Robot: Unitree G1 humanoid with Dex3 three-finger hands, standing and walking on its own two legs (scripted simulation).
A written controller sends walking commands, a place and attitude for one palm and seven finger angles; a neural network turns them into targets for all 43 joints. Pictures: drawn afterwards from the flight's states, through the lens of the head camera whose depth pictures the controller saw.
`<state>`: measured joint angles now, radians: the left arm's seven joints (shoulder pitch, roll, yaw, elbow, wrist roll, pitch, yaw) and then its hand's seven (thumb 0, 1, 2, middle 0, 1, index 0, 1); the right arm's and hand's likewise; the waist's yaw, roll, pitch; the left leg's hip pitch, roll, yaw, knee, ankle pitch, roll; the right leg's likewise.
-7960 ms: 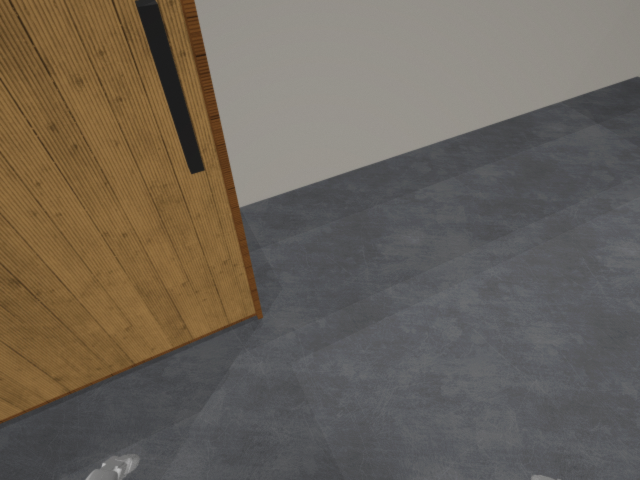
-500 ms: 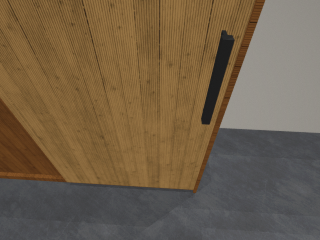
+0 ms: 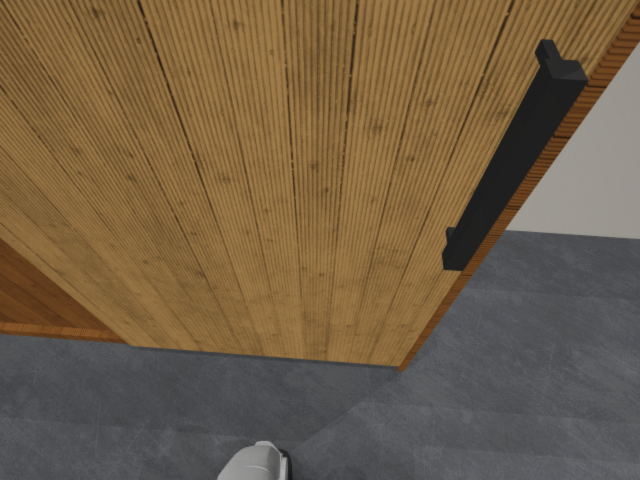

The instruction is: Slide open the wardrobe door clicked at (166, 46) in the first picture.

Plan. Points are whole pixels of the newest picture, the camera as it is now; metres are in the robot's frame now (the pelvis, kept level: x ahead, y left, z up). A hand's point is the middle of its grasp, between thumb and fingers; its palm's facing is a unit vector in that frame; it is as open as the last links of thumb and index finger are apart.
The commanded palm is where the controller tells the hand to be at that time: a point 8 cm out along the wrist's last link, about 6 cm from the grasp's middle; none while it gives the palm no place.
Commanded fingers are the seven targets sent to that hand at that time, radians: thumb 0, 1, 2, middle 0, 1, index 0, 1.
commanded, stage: come to a stop and stand still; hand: right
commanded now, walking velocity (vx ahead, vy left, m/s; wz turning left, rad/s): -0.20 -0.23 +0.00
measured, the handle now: (489, 179) +0.43 -0.15 +0.14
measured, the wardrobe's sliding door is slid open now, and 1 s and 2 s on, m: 0.00 0.00 0.00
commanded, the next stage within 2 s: look again from close up in 1.22 s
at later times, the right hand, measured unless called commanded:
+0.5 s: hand out of the picture -0.01 -0.22 -0.17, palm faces +0.12 +0.98 -0.18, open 7.4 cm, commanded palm none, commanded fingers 0.00 -0.90 -0.90 0.20 0.30 0.20 0.30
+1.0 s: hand out of the picture -0.07 -0.14 -0.16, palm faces +0.07 +0.99 -0.15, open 7.3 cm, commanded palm none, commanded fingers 0.00 -0.90 -0.90 0.20 0.30 0.20 0.30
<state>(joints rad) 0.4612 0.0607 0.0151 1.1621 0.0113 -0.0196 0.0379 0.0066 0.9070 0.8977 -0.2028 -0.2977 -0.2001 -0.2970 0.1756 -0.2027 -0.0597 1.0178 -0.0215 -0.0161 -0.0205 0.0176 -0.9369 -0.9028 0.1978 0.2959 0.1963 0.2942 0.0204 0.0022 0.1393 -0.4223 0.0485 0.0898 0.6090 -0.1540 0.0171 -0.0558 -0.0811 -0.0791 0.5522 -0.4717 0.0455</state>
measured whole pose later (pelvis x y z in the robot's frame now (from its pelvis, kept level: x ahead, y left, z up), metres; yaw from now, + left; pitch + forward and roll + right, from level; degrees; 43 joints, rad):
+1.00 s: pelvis -0.05 +0.01 +0.02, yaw -2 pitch -2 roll +0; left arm 0.35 0.09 0.00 1.18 0.01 0.00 0.03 0.01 0.91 0.90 -0.20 -0.30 -0.20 -0.30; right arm 0.30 -0.12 0.00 1.14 -0.01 -0.01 -0.04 0.02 -0.93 -0.90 0.20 0.30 0.20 0.29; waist 0.02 0.02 0.02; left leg -0.09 -0.04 0.07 0.43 -0.31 0.06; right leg -0.19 -0.05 -0.05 0.47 -0.24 0.03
